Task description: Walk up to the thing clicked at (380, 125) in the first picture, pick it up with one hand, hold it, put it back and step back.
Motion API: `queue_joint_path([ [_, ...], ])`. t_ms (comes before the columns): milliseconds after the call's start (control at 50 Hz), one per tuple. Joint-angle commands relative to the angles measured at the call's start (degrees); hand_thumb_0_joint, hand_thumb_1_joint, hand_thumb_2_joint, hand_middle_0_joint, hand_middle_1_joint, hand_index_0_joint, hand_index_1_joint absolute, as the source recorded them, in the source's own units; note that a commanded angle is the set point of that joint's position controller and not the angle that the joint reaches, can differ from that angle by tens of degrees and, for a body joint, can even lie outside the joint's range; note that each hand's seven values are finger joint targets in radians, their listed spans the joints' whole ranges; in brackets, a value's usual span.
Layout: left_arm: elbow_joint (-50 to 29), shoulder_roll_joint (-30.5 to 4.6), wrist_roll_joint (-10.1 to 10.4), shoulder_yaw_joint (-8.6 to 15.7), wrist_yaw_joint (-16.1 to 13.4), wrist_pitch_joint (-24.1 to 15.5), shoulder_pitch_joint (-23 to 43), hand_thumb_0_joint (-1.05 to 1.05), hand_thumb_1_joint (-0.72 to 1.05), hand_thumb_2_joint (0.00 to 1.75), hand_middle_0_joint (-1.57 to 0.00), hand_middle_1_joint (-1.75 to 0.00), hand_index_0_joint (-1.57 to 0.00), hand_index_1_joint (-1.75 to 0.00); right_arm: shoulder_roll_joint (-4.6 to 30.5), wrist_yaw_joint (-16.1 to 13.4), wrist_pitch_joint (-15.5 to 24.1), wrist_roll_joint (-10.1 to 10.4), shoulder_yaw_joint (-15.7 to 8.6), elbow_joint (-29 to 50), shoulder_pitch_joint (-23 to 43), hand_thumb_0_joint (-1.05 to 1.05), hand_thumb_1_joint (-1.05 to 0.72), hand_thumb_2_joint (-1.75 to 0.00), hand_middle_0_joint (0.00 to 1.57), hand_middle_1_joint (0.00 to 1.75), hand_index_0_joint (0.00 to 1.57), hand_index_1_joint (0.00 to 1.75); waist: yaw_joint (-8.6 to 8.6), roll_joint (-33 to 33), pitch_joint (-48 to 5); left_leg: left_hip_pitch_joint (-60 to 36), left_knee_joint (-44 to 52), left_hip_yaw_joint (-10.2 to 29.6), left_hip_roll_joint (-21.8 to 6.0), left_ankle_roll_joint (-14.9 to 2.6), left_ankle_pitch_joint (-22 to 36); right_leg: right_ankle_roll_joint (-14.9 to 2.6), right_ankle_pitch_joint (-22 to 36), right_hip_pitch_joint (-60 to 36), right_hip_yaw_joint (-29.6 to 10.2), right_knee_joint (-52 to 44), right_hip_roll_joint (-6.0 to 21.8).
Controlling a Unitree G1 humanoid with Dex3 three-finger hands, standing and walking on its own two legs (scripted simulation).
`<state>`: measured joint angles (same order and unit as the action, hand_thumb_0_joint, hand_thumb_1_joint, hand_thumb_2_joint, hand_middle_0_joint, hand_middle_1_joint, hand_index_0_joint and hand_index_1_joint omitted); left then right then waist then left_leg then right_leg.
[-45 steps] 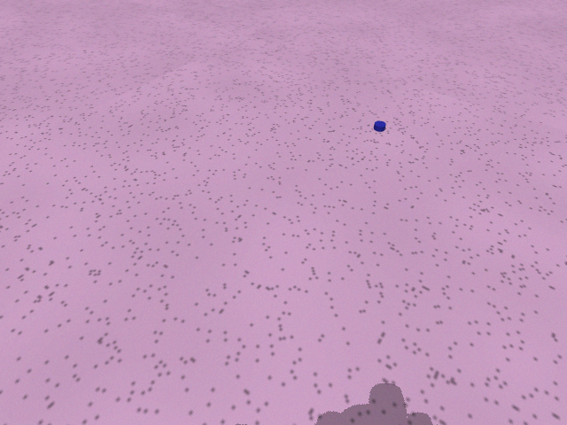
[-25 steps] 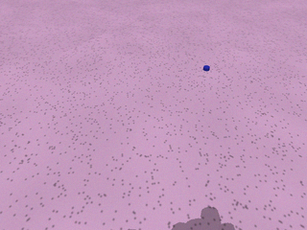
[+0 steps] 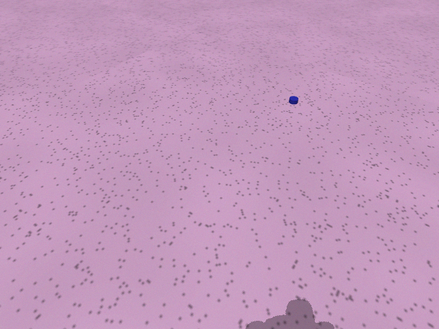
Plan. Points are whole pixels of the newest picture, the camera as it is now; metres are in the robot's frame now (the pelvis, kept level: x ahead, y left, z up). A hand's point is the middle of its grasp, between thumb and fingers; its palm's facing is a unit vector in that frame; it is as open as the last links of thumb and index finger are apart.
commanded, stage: stand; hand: left
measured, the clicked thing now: (293, 100) +2.00 -0.58 -0.77
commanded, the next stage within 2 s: walk up in 0.22 s
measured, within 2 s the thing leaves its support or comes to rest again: neither
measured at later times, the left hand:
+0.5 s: hand (101, 309) +0.20 +0.25 -0.11, palm faces -0.23 -0.86 -0.46, open 7.4 cm
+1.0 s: hand (182, 211) +0.46 +0.12 -0.15, palm faces -0.53 -0.73 -0.43, open 7.4 cm
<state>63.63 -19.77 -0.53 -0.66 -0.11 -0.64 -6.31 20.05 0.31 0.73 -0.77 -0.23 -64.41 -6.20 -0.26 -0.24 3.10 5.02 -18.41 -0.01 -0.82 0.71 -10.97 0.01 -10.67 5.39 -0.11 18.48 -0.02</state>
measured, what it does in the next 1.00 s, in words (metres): walks ahead, turning right: right foot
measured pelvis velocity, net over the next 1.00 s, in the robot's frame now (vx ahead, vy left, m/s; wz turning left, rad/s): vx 0.33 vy -0.12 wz -0.64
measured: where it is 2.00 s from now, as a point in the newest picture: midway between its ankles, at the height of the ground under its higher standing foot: (273, 199)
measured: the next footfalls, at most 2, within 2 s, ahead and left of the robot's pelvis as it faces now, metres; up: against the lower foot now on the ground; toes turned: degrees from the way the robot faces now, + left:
right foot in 0.58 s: +0.15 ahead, -0.24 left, +0.00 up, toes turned -29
left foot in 1.06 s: +0.62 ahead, -0.11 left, +0.00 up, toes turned -38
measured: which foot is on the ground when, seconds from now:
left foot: down 0.00-0.60, up 0.62-1.00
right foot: down 0.00-0.28, up 0.30-0.56, down 0.58-1.00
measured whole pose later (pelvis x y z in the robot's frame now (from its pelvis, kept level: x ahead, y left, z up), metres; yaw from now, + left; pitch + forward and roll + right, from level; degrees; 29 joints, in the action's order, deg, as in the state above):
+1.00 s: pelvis +0.33 -0.12 -0.02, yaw -37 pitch +1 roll -3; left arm 56.5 -20.6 0.1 1.8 0.3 -6.1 -24.7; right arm 28.4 10.4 -0.2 -3.2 -4.3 -46.7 -3.7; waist -2.0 -7.4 1.4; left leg 39.2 -43.0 5.0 -6.9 3.4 -3.9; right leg 2.9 -20.9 -1.7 -7.8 17.4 2.4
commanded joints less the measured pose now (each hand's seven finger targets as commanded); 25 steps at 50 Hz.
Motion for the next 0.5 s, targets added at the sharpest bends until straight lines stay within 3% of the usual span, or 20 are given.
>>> queue_joint_path([
  [0, -3.3, -12.0, 0.1, 2.6, -0.5, -1.2, 2.2, 0.00, 0.90, 0.90, -0.20, -0.30, -0.20, -0.30, 11.9, -0.9, 1.0, 0.3, -2.1, 3.4, 2.0, 0.00, -0.90, -0.90, 0.20, 0.30, 0.20, 0.30, 0.13, 0.2, -3.7, -0.3, 2.7, 5.0, -6.4, -1.92, 8.6, -1.62, 9.0, 0.4, -5.4, -2.7, 7.1],
  [180, -3.4, -12.3, 0.0, 2.7, -0.6, -1.2, 2.3, 0.00, 0.90, 0.90, -0.20, -0.30, -0.20, -0.30, 11.8, -0.9, 1.0, 0.2, -2.0, 3.7, 1.8, 0.00, -0.90, -0.90, 0.20, 0.30, 0.20, 0.30, 0.31, 0.8, -4.5, -1.0, 2.5, 4.9, -6.7, -2.13, 8.8, -1.68, 9.1, 0.1, -5.4, -2.6, 7.4],
  [200, -8.1, -21.3, -0.4, 7.1, 2.4, -1.2, -2.8, 0.00, 0.90, 0.90, -0.20, -0.30, -0.20, -0.30, 21.7, 1.9, 3.0, -1.7, -8.1, 11.4, 3.0, 0.00, -0.90, -0.90, 0.20, 0.30, 0.20, 0.30, 1.49, -5.2, -9.5, -9.6, -7.6, 1.4, -6.5, -5.00, -21.7, -5.54, -18.6, 15.1, -14.9, 0.1, 7.9],
  [220, -9.5, -20.1, -0.2, 6.7, 3.3, -1.2, 3.4, 0.00, 0.90, 0.90, -0.20, -0.30, -0.20, -0.30, 20.7, 2.8, 3.1, -1.9, -8.1, 10.2, 1.0, 0.00, -0.90, -0.90, 0.20, 0.30, 0.20, 0.30, 5.02, -3.9, -4.9, -13.7, -6.1, 3.3, -7.0, -6.77, -29.2, -4.30, -25.4, 30.3, -14.3, -0.4, 7.3],
  [240, -12.0, -18.2, -0.1, 6.3, 3.7, -1.0, 10.9, 0.00, 0.90, 0.90, -0.20, -0.30, -0.20, -0.30, 21.0, 3.0, 3.2, -2.0, -8.5, 9.2, -4.1, 0.00, -0.90, -0.90, 0.20, 0.30, 0.20, 0.30, 9.73, -7.1, -1.4, -22.0, 0.8, 7.1, -11.1, -8.60, -33.9, -1.92, -22.3, 44.8, -7.8, 4.2, 4.4],
  [260, -14.2, -15.3, -0.1, 6.2, 4.0, -1.5, 16.3, 0.00, 0.90, 0.90, -0.20, -0.30, -0.20, -0.30, 21.9, 2.9, 3.3, -1.1, -9.1, 9.4, -7.9, 0.00, -0.90, -0.90, 0.20, 0.30, 0.20, 0.30, 12.23, -16.1, -3.6, -21.9, 9.3, 17.9, -22.0, -12.24, -35.8, -2.08, -15.0, 46.5, 0.1, 22.6, 1.5],
  [280, -14.6, -15.8, -0.6, 6.2, 4.0, -1.9, 16.5, 0.00, 0.90, 0.90, -0.20, -0.30, -0.20, -0.30, 21.8, 3.0, 3.4, -1.0, -9.2, 11.0, -4.4, 0.00, -0.90, -0.90, 0.20, 0.30, 0.20, 0.30, 10.32, -12.2, -2.0, -15.3, 12.7, 19.8, -27.1, -13.91, -29.6, -1.73, -15.7, 46.2, -0.8, 30.2, 4.9],
  [300, -14.4, -16.9, -0.9, 6.3, 4.3, -2.1, 12.9, 0.00, 0.90, 0.90, -0.20, -0.30, -0.20, -0.30, 22.0, 3.0, 3.7, -1.1, -9.5, 13.0, -0.5, 0.00, -0.90, -0.90, 0.20, 0.30, 0.20, 0.30, 7.05, -8.6, -3.1, -12.5, 13.5, 19.1, -28.7, -13.49, -26.1, -1.58, -15.3, 41.6, -1.3, 33.0, 7.7],
  [340, -11.5, -17.4, -0.3, 6.6, 5.1, -1.7, 5.1, 0.00, 0.90, 0.90, -0.20, -0.30, -0.20, -0.30, 19.8, 3.1, 4.4, -1.2, -8.9, 14.6, 2.5, 0.00, -0.90, -0.90, 0.20, 0.30, 0.20, 0.30, 2.51, -4.6, -5.9, -8.8, 13.1, 10.8, -24.0, -11.70, -24.1, -1.01, -11.8, 35.4, -1.5, 36.0, 9.2],
  [380, -11.0, -17.5, 0.1, 7.4, 6.5, -0.6, -0.4, 0.00, 0.90, 0.90, -0.20, -0.30, -0.20, -0.30, 21.7, 3.9, 5.0, -1.2, -9.3, 16.4, 8.0, 0.00, -0.90, -0.90, 0.20, 0.30, 0.20, 0.30, -1.48, -8.4, -4.8, -3.0, 13.2, 3.3, -22.0, -10.20, -26.5, 0.20, -8.1, 30.3, 0.4, 35.2, 11.0],
  [420, -10.7, -17.6, 0.2, 7.6, 7.2, -0.5, -1.1, 0.00, 0.90, 0.90, -0.20, -0.30, -0.20, -0.30, 21.4, 4.7, 5.0, -1.1, -9.4, 17.0, 9.6, 0.00, -0.90, -0.90, 0.20, 0.30, 0.20, 0.30, -2.20, -7.8, -3.8, -2.5, 9.8, -4.7, -17.9, -8.63, -22.4, 0.67, -5.1, 26.6, 3.1, 30.6, 11.1],
  [480, -11.3, -17.5, 0.0, 7.8, 7.2, -0.9, -0.3, 0.00, 0.90, 0.90, -0.20, -0.30, -0.20, -0.30, 21.7, 5.2, 4.2, -1.5, -9.6, 17.1, 8.9, 0.00, -0.90, -0.90, 0.20, 0.30, 0.20, 0.30, -1.86, -5.7, -0.2, 5.8, 4.6, -10.6, -15.3, -8.59, -24.7, 0.77, -1.5, 18.1, 8.3, 26.0, 9.7],
])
